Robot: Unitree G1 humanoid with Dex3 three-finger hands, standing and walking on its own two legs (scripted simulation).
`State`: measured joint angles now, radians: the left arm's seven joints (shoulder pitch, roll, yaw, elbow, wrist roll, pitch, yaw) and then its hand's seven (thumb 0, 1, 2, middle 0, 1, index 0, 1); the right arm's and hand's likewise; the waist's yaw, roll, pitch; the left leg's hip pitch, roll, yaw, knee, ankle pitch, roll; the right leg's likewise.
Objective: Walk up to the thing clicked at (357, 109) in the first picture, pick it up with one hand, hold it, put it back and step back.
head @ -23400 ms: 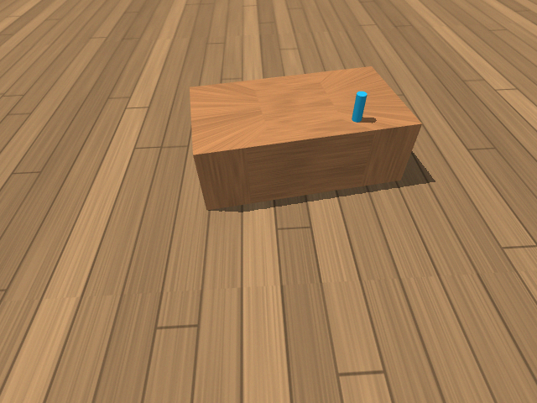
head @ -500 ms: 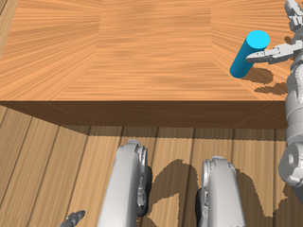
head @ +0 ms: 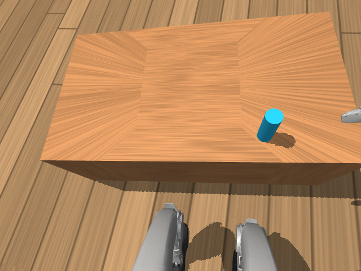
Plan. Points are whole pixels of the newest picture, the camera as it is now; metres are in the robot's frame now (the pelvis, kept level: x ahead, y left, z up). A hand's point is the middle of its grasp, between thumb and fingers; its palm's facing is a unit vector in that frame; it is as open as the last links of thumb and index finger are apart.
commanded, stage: home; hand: right
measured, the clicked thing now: (268, 126) +0.51 -0.15 -0.19
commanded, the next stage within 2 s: none
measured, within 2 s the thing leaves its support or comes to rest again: neither
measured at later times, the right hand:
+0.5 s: hand (349, 171) +0.33 -0.23 +0.02, palm faces +0.19 +0.93 -0.31, open 17.2 cm
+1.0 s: hand (331, 246) +0.22 -0.17 +0.05, palm faces +0.18 +0.95 -0.26, open 17.5 cm
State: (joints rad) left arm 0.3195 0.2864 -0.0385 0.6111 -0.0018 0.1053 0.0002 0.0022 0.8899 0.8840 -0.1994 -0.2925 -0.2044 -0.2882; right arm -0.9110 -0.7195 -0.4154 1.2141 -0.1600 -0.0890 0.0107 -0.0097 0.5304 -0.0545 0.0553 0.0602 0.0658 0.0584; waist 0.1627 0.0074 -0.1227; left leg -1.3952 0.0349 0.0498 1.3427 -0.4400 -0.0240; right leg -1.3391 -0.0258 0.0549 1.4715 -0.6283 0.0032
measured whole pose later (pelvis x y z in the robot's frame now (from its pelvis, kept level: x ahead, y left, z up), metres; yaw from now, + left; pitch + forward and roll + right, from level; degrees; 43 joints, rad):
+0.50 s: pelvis +0.05 +0.01 +0.11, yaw -1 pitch +12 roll +2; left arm 0.30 0.23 -0.04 0.58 -0.05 0.07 0.11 0.01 0.90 0.90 -0.20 -0.29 -0.21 -0.29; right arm -0.09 -0.30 -0.15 0.65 0.02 0.03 -0.13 -0.01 0.49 -0.08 0.06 0.07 0.07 0.06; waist 0.07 0.00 -0.10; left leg -0.72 0.02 0.05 0.85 -0.34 -0.01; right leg -0.66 -0.04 0.03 0.94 -0.50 0.01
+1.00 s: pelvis +0.05 +0.02 +0.12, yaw -3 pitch +6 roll +1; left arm 0.21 0.22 -0.03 0.50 -0.02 -0.04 0.16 0.01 0.90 0.90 -0.20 -0.29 -0.21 -0.29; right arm 0.41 -0.20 0.01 0.12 0.03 0.18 -0.14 -0.01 0.55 -0.05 0.05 0.06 0.06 0.06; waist 0.01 -0.01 -0.07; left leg -0.55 0.03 0.08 0.82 -0.37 0.00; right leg -0.48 -0.03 0.06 0.86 -0.48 0.03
